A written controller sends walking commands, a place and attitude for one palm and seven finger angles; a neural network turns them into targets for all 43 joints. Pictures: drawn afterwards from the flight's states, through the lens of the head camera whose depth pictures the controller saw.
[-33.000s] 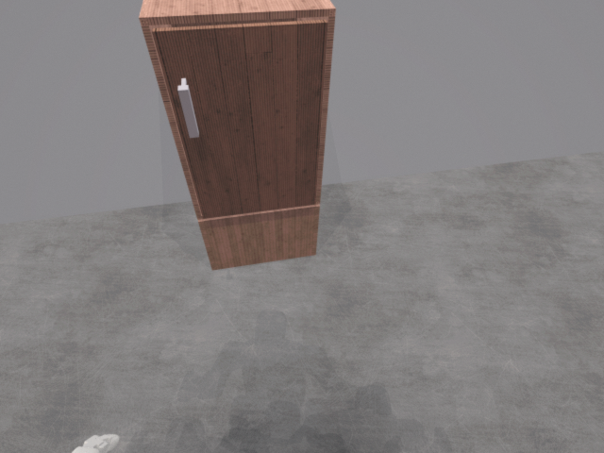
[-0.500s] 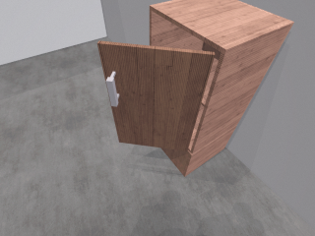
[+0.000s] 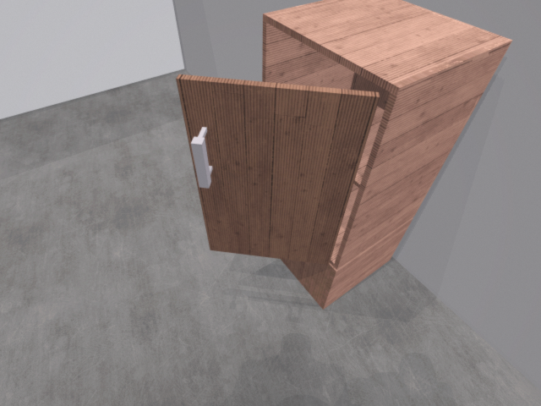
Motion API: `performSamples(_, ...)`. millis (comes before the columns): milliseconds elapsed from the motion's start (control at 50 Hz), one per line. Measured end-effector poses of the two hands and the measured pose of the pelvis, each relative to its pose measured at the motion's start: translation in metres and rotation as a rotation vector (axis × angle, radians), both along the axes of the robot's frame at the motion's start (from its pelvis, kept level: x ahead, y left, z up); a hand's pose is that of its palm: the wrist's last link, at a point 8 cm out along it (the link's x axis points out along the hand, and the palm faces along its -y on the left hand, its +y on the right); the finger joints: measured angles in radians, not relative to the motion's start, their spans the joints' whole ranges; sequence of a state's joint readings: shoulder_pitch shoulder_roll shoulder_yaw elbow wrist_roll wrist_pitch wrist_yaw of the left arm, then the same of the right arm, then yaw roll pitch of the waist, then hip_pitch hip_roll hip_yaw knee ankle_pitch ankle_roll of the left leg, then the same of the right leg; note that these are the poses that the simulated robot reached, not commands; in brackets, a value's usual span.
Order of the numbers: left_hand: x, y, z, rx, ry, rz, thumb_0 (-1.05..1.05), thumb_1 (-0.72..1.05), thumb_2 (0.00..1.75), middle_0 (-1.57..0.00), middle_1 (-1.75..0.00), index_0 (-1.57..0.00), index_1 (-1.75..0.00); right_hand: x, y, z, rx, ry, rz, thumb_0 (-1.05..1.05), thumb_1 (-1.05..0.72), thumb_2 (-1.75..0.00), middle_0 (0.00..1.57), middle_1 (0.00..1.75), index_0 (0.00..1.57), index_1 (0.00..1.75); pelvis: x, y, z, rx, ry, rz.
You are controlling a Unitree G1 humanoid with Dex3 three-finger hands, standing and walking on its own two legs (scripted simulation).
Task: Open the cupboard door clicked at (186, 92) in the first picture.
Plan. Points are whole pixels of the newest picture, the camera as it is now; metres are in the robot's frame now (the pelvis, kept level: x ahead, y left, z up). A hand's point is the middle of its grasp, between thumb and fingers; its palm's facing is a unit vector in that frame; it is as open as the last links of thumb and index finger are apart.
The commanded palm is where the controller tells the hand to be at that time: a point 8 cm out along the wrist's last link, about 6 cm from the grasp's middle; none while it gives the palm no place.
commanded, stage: look again from close up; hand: left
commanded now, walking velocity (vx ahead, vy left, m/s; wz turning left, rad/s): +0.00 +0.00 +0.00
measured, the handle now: (204, 157) +0.61 +0.19 -0.01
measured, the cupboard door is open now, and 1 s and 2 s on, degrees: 47 47 47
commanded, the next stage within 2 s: shuffle to correct the standing spot in 0.14 s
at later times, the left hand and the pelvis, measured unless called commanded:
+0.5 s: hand out of the picture +0.00 +0.18 -0.18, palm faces +0.01 -0.98 -0.18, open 7.4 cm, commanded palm none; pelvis +0.03 +0.01 -0.01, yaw -1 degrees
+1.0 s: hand out of the picture +0.12 +0.19 -0.17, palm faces -0.05 -0.97 -0.23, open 7.4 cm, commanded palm none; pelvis +0.04 +0.00 +0.00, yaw -1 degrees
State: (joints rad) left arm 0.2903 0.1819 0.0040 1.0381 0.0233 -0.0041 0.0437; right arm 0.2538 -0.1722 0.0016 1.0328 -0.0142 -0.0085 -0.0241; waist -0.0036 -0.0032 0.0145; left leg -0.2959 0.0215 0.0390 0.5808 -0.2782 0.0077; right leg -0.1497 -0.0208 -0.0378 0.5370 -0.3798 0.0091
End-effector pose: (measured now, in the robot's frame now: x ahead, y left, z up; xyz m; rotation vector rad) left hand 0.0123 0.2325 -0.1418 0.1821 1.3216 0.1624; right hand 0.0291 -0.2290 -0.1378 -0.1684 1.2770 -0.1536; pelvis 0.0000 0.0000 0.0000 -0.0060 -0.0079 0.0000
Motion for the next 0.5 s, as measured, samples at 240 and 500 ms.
performSamples(240, 0.001, 0.012, 0.002, 0.007, 0.026, -0.013, 0.0, 0.91, 0.9, -0.2, -0.3, -0.2, -0.3, -0.005, 0.005, 0.003, 0.002, 0.041, 0.006, 0.01, -0.92, -0.89, 0.2, 0.3, 0.2, 0.3, 0.003, 0.005, 0.003, 0.007, 0.014, -0.006)
performSamples(500, -0.014, 0.001, -0.011, -0.051, 0.116, 0.02, 0.0, 0.91, 0.9, -0.2, -0.3, -0.2, -0.3, 0.003, 0.005, -0.004, -0.004, 0.079, -0.006, 0.01, -0.91, -0.9, 0.2, 0.3, 0.2, 0.3, 0.028, 0.009, -0.006, -0.003, 0.017, -0.02)
